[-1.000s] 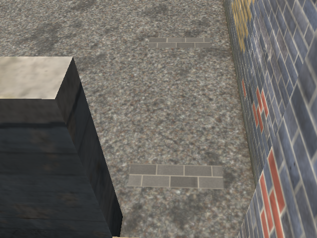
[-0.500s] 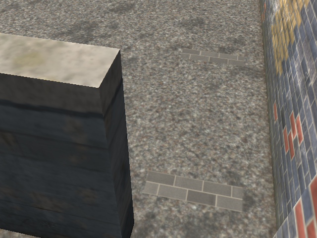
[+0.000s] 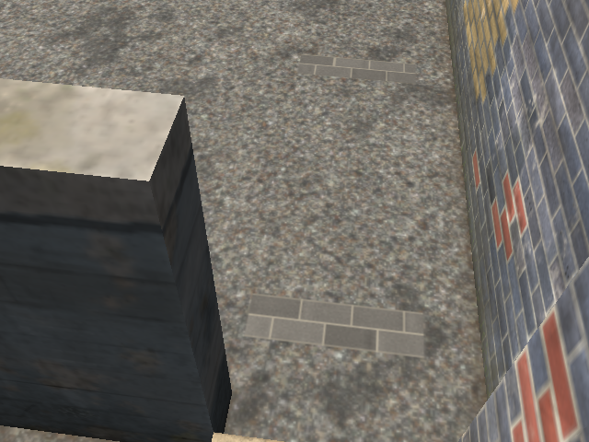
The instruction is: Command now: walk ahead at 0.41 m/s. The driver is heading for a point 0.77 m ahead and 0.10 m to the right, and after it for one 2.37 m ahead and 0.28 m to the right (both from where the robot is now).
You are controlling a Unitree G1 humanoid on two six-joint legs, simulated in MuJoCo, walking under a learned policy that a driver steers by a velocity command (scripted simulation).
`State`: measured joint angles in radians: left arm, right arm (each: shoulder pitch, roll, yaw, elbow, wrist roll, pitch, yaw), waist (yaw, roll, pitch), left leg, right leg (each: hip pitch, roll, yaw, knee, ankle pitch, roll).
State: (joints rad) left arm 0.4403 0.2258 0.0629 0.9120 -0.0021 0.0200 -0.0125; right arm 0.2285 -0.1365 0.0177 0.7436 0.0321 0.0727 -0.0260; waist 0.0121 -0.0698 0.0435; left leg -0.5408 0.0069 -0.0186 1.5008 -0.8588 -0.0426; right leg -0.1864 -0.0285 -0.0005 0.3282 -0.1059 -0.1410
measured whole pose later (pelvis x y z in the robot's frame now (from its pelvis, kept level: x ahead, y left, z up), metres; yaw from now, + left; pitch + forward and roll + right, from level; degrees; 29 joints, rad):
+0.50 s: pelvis +0.12 -0.02 -0.10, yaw -2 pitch +1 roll +3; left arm 0.25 0.24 0.04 0.80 -0.04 0.03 0.06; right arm 0.28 -0.17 0.01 0.73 0.02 0.01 0.01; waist 0.01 -0.06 -0.01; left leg -0.33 0.04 -0.03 0.77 -0.46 -0.07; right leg -0.45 0.01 0.13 1.02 -0.60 0.02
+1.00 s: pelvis +0.31 -0.14 -0.34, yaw +2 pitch -4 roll +0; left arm 0.69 0.14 -0.01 1.06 -0.02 0.05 0.05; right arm 0.23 -0.16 -0.02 0.70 0.03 0.09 -0.01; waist 0.06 0.13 0.00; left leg -0.94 0.00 -0.15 1.70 -0.17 -0.04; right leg -0.25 0.05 0.03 1.04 -0.71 -0.02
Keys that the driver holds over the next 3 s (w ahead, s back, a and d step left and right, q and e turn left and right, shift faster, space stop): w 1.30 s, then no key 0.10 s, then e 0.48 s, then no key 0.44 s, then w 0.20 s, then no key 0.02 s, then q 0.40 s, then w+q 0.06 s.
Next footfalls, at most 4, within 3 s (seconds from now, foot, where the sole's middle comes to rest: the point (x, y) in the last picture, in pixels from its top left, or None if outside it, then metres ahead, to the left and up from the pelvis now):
0.08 right None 0.06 -0.12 -0.83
0.34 left None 0.13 0.17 -0.83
0.78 right None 0.27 -0.26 -1.05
1.30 left None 0.53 0.07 -1.26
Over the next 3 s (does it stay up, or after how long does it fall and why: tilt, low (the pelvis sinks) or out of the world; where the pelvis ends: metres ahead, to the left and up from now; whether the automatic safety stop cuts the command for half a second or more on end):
stays up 1.07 -0.09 -0.72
